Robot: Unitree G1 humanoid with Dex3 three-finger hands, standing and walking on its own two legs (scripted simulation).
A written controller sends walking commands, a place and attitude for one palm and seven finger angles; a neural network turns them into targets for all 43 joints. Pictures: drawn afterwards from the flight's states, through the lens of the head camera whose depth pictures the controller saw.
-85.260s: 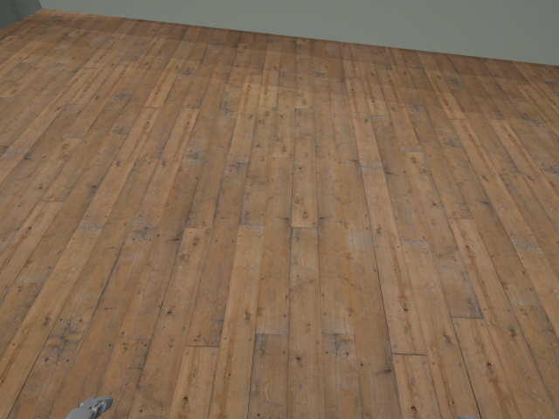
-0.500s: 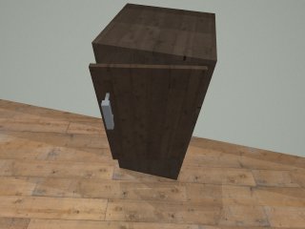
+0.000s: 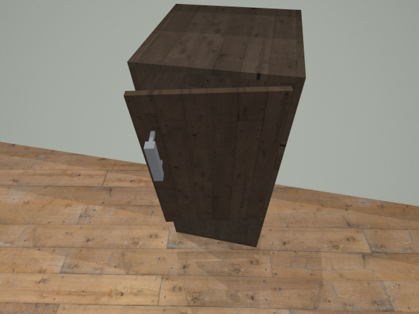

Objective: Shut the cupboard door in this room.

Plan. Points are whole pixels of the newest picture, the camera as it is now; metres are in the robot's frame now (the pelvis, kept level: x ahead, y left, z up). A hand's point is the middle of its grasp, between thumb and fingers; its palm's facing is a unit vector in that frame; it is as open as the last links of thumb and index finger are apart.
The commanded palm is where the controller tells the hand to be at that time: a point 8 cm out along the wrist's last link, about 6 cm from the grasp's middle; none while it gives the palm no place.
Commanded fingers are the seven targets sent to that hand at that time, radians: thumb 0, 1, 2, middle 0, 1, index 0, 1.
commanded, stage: look again from close up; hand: left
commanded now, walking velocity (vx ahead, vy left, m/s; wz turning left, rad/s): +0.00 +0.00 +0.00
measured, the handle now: (155, 156) +0.49 +0.17 -0.02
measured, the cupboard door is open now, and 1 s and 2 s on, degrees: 13 13 13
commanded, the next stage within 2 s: raise the hand and make a fist in 0.08 s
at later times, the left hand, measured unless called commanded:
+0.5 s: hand (134, 293) +0.17 +0.16 -0.04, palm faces +0.04 -1.00 -0.01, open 6.6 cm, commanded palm +0.12 +0.22 -0.06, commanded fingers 0.00 0.90 0.90 -0.49 -0.62 -0.49 -0.62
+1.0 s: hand (123, 295) +0.17 +0.18 -0.04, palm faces +0.08 -1.00 -0.03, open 4.2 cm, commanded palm +0.13 +0.22 -0.04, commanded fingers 0.00 0.90 0.90 -0.95 -1.12 -0.95 -1.12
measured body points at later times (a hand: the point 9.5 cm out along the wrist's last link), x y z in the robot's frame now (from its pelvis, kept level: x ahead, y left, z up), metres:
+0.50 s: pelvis -0.03 -0.03 -0.08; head +0.01 -0.03 +0.37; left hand +0.16 +0.21 -0.03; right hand +0.19 -0.28 -0.13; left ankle +0.02 +0.09 -0.74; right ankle -0.04 -0.13 -0.73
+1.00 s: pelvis -0.04 -0.02 -0.09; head +0.02 -0.02 +0.35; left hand +0.16 +0.23 -0.04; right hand +0.12 -0.25 -0.19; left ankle +0.02 +0.09 -0.73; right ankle -0.04 -0.13 -0.73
